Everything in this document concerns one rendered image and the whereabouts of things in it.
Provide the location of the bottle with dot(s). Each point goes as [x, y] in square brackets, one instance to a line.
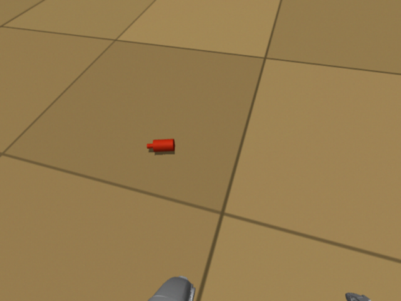
[162, 145]

